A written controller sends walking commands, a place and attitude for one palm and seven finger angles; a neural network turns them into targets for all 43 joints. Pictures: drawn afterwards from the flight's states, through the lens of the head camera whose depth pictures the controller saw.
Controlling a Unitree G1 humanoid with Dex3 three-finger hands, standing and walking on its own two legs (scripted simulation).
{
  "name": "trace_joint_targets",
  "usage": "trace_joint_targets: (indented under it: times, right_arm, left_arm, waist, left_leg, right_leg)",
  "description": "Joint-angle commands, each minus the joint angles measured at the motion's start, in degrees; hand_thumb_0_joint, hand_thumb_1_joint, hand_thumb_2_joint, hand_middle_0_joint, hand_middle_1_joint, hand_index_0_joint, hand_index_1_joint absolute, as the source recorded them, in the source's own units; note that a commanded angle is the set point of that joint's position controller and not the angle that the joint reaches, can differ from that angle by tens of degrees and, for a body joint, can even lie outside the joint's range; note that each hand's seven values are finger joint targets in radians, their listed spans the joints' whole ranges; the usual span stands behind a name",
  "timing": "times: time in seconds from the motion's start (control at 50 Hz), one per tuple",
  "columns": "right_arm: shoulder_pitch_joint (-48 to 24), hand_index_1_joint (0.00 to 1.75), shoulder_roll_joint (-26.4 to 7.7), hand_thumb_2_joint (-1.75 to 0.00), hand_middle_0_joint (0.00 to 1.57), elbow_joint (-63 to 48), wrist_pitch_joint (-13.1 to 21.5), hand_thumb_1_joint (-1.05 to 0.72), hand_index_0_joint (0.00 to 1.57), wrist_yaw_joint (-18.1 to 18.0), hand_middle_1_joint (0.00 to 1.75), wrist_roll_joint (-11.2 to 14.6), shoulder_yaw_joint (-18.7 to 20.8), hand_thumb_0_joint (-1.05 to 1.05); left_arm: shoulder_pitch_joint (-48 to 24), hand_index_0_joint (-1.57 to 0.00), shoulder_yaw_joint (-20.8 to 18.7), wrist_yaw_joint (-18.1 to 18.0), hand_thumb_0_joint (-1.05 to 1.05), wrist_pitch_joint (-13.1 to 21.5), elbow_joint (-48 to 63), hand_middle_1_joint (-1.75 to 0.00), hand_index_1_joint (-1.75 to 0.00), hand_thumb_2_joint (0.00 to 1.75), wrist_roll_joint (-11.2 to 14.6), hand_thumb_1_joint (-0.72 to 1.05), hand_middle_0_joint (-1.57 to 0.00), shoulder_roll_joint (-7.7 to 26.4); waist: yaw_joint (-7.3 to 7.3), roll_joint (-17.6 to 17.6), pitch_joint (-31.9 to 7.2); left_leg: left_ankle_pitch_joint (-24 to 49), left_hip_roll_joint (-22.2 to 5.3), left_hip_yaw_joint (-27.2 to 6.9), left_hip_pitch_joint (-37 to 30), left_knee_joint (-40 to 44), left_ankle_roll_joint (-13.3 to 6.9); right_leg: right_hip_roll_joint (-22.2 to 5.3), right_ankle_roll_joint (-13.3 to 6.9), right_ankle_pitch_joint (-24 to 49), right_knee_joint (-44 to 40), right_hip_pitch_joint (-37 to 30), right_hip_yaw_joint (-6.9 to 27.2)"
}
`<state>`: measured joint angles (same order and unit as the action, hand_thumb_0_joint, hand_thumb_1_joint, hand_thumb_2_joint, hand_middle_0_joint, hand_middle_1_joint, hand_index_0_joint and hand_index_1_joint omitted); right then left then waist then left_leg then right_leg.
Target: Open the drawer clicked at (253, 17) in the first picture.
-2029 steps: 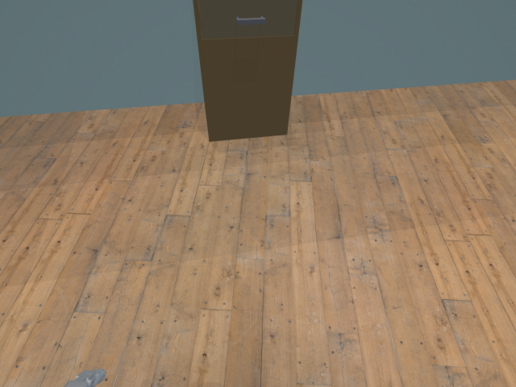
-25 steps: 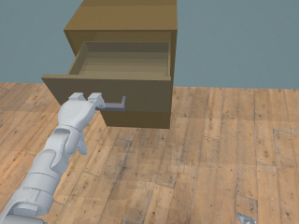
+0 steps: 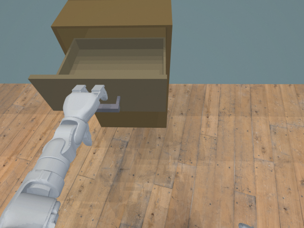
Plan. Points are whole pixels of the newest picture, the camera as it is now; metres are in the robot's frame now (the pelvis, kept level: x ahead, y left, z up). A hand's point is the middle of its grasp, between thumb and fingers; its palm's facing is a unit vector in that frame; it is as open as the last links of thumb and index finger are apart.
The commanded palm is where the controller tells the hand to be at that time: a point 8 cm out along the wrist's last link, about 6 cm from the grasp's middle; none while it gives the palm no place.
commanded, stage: move the hooked fingers above the handle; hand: left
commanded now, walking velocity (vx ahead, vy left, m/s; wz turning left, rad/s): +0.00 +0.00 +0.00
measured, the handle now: (101, 103) +0.51 +0.20 -0.04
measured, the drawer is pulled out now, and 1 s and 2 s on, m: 0.30 0.30 0.30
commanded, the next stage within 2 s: none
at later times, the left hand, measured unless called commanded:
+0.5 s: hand (99, 101) +0.47 +0.18 +0.02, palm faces +0.03 -0.03 -1.00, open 13.8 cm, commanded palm +0.44 +0.22 +0.07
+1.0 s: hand (90, 103) +0.47 +0.22 +0.01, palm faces -0.03 -0.01 -1.00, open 13.8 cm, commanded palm +0.44 +0.21 +0.07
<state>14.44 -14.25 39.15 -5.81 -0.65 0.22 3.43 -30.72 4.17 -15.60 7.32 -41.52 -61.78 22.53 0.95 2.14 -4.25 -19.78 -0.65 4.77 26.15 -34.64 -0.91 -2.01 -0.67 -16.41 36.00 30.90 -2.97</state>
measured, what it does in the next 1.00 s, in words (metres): stands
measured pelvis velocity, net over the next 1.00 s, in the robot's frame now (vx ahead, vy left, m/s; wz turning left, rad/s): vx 0.00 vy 0.01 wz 0.00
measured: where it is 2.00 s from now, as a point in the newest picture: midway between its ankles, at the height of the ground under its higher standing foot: outside the picture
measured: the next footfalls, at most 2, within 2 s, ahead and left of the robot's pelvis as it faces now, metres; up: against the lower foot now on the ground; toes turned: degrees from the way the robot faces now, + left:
none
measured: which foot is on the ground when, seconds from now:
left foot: down 0.00-1.00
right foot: down 0.00-1.00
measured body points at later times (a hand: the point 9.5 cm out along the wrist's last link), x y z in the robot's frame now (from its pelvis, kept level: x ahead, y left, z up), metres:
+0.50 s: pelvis -0.01 +0.00 -0.01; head +0.09 -0.02 +0.43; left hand +0.46 +0.18 +0.08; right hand +0.02 -0.28 -0.15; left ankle -0.03 +0.11 -0.72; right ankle +0.01 -0.11 -0.72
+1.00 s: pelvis +0.00 +0.01 -0.01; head +0.09 +0.00 +0.43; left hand +0.47 +0.21 +0.07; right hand +0.04 -0.28 -0.14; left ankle -0.03 +0.11 -0.72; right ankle +0.01 -0.11 -0.72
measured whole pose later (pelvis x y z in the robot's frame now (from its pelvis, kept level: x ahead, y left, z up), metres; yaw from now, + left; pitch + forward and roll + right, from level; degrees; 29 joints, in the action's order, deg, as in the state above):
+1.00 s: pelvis +0.00 +0.01 -0.01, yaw +0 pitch +18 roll +0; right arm 17.1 -15.8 40.5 -5.0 -0.1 -0.8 4.1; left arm -45.8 3.0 -21.0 3.8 -60.2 -63.2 25.2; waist 5.0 2.4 -6.6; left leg -21.8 -1.1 4.1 36.8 -40.9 -1.4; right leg -1.9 -0.3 -17.1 39.7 40.3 -3.4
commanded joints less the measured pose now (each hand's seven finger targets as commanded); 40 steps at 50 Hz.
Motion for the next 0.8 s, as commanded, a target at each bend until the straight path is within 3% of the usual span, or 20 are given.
trace_joint_targets:
  times: [0.0,0.06,0.08,0.14,0.18,0.2,0.24,0.3,0.32,0.38,0.4,0.48,0.5,0.54,0.6,0.68,0.72,0.74,0.78]
  right_arm:
    - [3.2,0.30,-7.6,-0.90,0.20,-4.6,1.6,-0.90,0.20,-0.7,0.30,-0.6,2.8,0.00]
    - [4.3,0.30,-7.9,-0.90,0.20,-4.3,1.7,-0.90,0.20,-0.5,0.30,-0.5,3.2,0.00]
    - [4.7,0.30,-7.9,-0.90,0.20,-4.1,1.7,-0.90,0.20,-0.3,0.30,-0.5,3.3,0.00]
    - [6.1,0.30,-8.4,-0.90,0.20,-3.5,1.4,-0.90,0.20,-0.5,0.30,-0.4,3.6,0.00]
    - [6.6,0.30,-8.6,-0.90,0.20,-3.3,1.3,-0.90,0.20,-0.8,0.30,-0.5,3.5,0.00]
    - [7.0,0.30,-8.9,-0.90,0.20,-3.0,1.4,-0.90,0.20,-1.0,0.30,-0.6,3.5,0.00]
    - [7.7,0.30,-8.8,-0.90,0.20,-2.8,1.3,-0.90,0.20,-1.2,0.30,-0.8,3.4,0.00]
    - [8.3,0.30,-9.1,-0.90,0.20,-2.3,1.3,-0.90,0.20,-1.4,0.30,-1.3,3.1,0.00]
    - [8.5,0.30,-8.8,-0.90,0.20,-2.3,1.4,-0.90,0.20,-1.2,0.30,-1.4,3.0,0.00]
    - [8.4,0.30,-8.8,-0.90,0.20,-2.3,1.5,-0.90,0.20,-0.4,0.30,-1.8,2.9,0.00]
    - [8.2,0.30,-9.1,-0.90,0.20,-2.4,1.3,-0.90,0.20,-0.2,0.30,-1.8,2.8,0.00]
    - [8.6,0.30,-9.5,-0.90,0.20,-3.1,0.9,-0.90,0.20,-0.1,0.30,-1.0,2.9,0.00]
    - [8.5,0.30,-9.9,-0.90,0.20,-2.9,0.5,-0.90,0.20,-0.3,0.30,-0.9,2.6,0.00]
    - [8.2,0.30,-10.1,-0.90,0.20,-3.3,0.3,-0.90,0.20,-0.7,0.30,-0.3,2.4,0.00]
    - [8.4,0.30,-10.1,-0.90,0.20,-4.0,0.7,-0.90,0.20,-1.6,0.30,-0.2,2.8,0.00]
    - [9.7,0.30,-9.3,-0.90,0.20,-3.4,1.6,-0.90,0.20,-2.4,0.30,-0.7,3.6,0.00]
    - [10.4,0.30,-9.2,-0.90,0.20,-2.8,1.7,-0.90,0.20,-2.5,0.30,-1.0,3.8,0.00]
    - [10.3,0.30,-9.1,-0.90,0.20,-2.3,1.7,-0.90,0.20,-2.4,0.30,-1.1,3.7,0.00]
    - [10.6,0.30,-9.3,-0.90,0.20,-1.5,1.8,-0.90,0.20,-2.0,0.30,-1.1,3.4,0.00]
  left_arm:
    - [-25.8,-0.30,-7.8,-5.9,0.00,-1.5,6.3,-1.20,-1.20,0.30,-1.0,-0.50,-0.30,16.9]
    - [-27.3,-0.30,-4.5,-5.3,0.00,-2.6,4.8,-1.20,-1.20,0.30,-0.4,-0.50,-0.30,13.6]
    - [-28.1,-0.30,-1.8,-4.7,0.00,-2.9,3.8,-1.20,-1.20,0.30,0.0,-0.50,-0.30,10.7]
    - [-29.2,-0.30,-0.6,-2.4,0.00,-2.7,0.5,-1.20,-1.20,0.30,1.0,-0.50,-0.30,9.6]
    - [-32.4,-0.30,0.9,-1.6,0.00,-1.7,0.4,-1.20,-1.20,0.30,1.3,-0.50,-0.30,8.7]
    - [-34.9,-0.30,0.0,-1.5,0.00,-0.7,0.7,-1.20,-1.20,0.30,1.0,-0.50,-0.30,10.1]
    - [-37.1,-0.30,-1.4,-2.4,0.00,0.8,1.2,-1.20,-1.20,0.30,0.3,-0.50,-0.30,12.2]
    - [-37.2,-0.30,-8.0,-5.4,0.00,1.7,-1.3,-1.20,-1.20,0.30,-1.0,-0.50,-0.30,19.4]
    - [-38.0,-0.30,-7.2,-6.5,0.00,1.3,-1.6,-1.20,-1.20,0.30,-1.4,-0.50,-0.30,18.6]
    - [-35.8,-0.30,-8.9,-9.5,0.00,-1.4,-5.2,-1.20,-1.20,0.30,-1.8,-0.50,-0.30,19.3]
    - [-34.2,-0.30,-10.8,-9.9,0.00,-2.6,-6.8,-1.20,-1.20,0.30,-1.9,-0.50,-0.30,21.3]
    - [-30.4,-0.30,-8.2,-8.0,0.00,-7.2,-11.0,-1.20,-1.20,0.30,-1.2,-0.50,-0.30,19.9]
    - [-30.1,-0.30,-9.7,-7.4,0.00,-7.5,-11.8,-1.20,-1.20,0.30,-0.9,-0.50,-0.30,21.9]
    - [-30.3,-0.30,-8.1,-6.1,0.00,-8.3,-12.2,-1.20,-1.20,0.30,-0.4,-0.50,-0.30,21.2]
    - [-33.5,-0.30,-7.2,-4.0,0.00,-5.1,-6.9,-1.20,-1.20,0.30,0.1,-0.50,-0.30,20.4]
    - [-37.5,-0.30,-3.2,-2.6,0.00,1.7,0.3,-1.20,-1.20,0.30,0.4,-0.50,-0.30,15.5]
    - [-37.7,-0.30,-4.5,-3.4,0.00,3.8,1.1,-1.20,-1.20,0.30,0.2,-0.50,-0.30,16.6]
    - [-38.3,-0.30,-3.7,-4.1,0.00,4.1,0.3,-1.20,-1.20,0.30,0.0,-0.50,-0.30,15.7]
    - [-37.6,-0.30,-6.2,-6.0,0.00,3.5,-2.9,-1.20,-1.20,0.30,-0.6,-0.50,-0.30,18.1]
  waist:
    - [0.16,-1.2,-21.5]
    - [0.99,0.6,-23.5]
    - [1.94,0.5,-23.9]
    - [3.38,-3.7,-22.7]
    - [4.39,-4.1,-20.9]
    - [4.90,-4.7,-20.7]
    - [4.44,-2.1,-21.7]
    - [3.08,-1.3,-23.3]
    - [3.45,-0.2,-23.7]
    - [2.22,1.8,-25.2]
    - [1.60,-0.4,-26.5]
    - [1.65,-3.4,-27.6]
    - [1.56,-4.9,-27.6]
    - [2.03,-6.2,-24.5]
    - [2.90,-4.5,-25.6]
    - [4.89,-0.2,-26.2]
    - [4.90,0.4,-26.1]
    - [5.46,0.4,-24.9]
    - [4.90,0.2,-22.3]
  left_leg:
    - [21.7,2.5,-1.7,-3.2,1.7,-0.9]
    - [23.6,2.3,-1.6,-4.5,1.1,-0.9]
    - [24.5,2.2,-1.7,-5.6,0.7,-0.9]
    - [22.3,2.1,-2.0,-4.7,0.4,-1.3]
    - [19.5,2.3,-2.4,-3.9,0.5,-1.6]
    - [18.9,2.3,-2.7,-3.3,0.2,-1.6]
    - [18.2,2.5,-2.9,-2.9,-0.2,-1.6]
    - [19.2,2.7,-3.0,-0.1,-1.3,-1.4]
    - [19.7,2.8,-3.1,0.5,-1.6,-1.4]
    - [21.0,2.6,-2.2,2.1,-2.3,-1.0]
    - [21.7,2.8,-1.9,3.3,-2.5,-1.1]
    - [19.9,2.7,-0.1,5.1,-1.7,-1.3]
    - [19.8,2.7,-0.3,5.8,-1.5,-1.4]
    - [16.6,2.7,0.0,6.9,-0.4,-1.6]
    - [16.7,2.4,-0.5,4.0,-0.2,-2.0]
    - [18.1,2.1,-1.8,-1.8,-1.1,-2.1]
    - [18.8,2.1,-2.4,-2.5,-1.7,-2.0]
    - [18.1,2.1,-2.7,-2.3,-1.9,-1.9]
    - [17.0,2.3,-3.1,0.2,-2.0,-1.6]
  right_leg:
    - [2.7,-1.9,19.6,-1.1,-14.1,1.6]
    - [2.8,-1.8,21.1,-0.8,-13.2,1.3]
    - [2.9,-1.7,21.6,-0.9,-12.4,1.2]
    - [2.9,-1.3,20.8,-1.7,-11.9,1.3]
    - [2.8,-1.2,18.8,-2.2,-10.5,1.3]
    - [2.8,-1.3,17.9,-2.0,-9.9,1.4]
    - [2.7,-1.5,16.9,-1.3,-9.2,1.8]
    - [2.8,-1.8,17.6,0.4,-9.4,1.8]
    - [2.9,-1.8,18.1,1.1,-8.7,1.8]
    - [3.0,-1.9,19.2,2.3,-8.7,1.4]
    - [3.0,-1.8,20.8,2.6,-10.9,1.4]
    - [2.9,-1.0,23.4,1.4,-14.9,2.0]
    - [2.8,-0.9,23.8,1.5,-15.8,2.1]
    - [2.7,-0.5,21.3,0.1,-15.5,2.3]
    - [2.6,-0.7,20.5,-0.7,-15.2,2.8]
    - [2.8,-1.0,18.6,-1.0,-10.6,2.7]
    - [2.9,-1.2,17.8,-0.6,-9.1,2.4]
    - [3.0,-1.2,16.6,-0.5,-7.4,2.2]
    - [3.1,-1.5,14.7,0.0,-5.6,1.7]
